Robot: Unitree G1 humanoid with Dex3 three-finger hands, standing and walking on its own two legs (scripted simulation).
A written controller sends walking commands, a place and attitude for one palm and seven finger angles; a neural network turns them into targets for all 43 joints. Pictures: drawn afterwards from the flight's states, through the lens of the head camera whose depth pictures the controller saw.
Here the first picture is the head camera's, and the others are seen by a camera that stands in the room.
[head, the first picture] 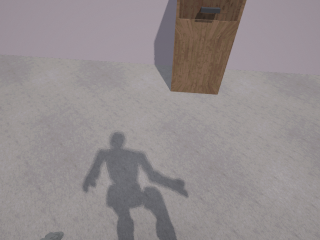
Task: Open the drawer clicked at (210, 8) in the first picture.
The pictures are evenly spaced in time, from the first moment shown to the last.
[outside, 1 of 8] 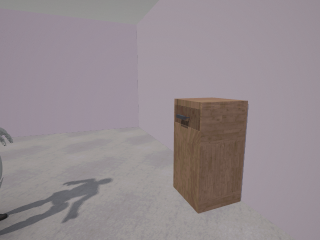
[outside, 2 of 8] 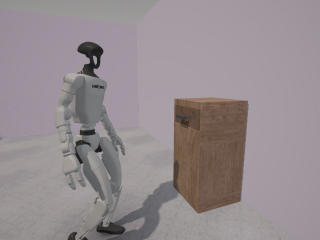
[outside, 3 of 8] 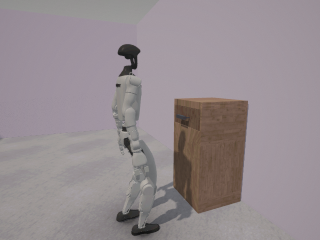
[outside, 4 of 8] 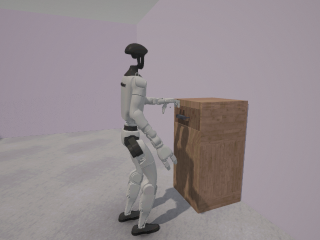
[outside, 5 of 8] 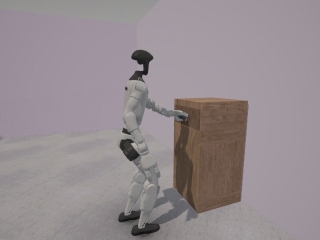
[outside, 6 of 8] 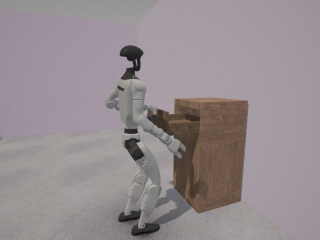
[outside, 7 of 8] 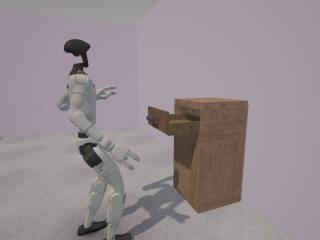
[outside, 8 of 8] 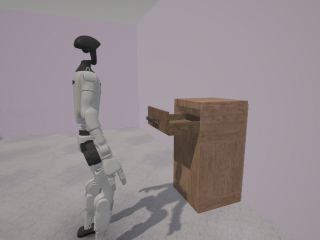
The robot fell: no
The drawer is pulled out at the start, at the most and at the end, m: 0.00 0.30 0.28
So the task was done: yes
